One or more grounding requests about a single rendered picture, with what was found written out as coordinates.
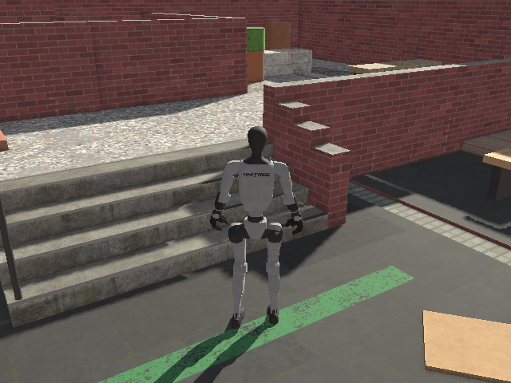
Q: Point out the left robot upper arm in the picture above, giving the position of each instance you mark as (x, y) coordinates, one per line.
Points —
(231, 168)

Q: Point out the humanoid robot torso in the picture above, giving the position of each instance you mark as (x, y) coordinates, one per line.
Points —
(256, 184)

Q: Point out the right robot shin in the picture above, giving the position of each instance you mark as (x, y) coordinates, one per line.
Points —
(273, 287)

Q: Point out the robot left forearm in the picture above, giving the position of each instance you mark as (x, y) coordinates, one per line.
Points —
(218, 208)

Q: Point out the robot right hand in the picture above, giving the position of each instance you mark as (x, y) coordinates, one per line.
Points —
(293, 223)

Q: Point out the robot left hand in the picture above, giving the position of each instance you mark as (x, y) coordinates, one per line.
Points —
(221, 219)

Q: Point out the robot right forearm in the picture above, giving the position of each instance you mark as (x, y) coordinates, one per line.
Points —
(294, 210)

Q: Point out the right robot upper arm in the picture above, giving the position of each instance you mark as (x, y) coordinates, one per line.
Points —
(281, 169)

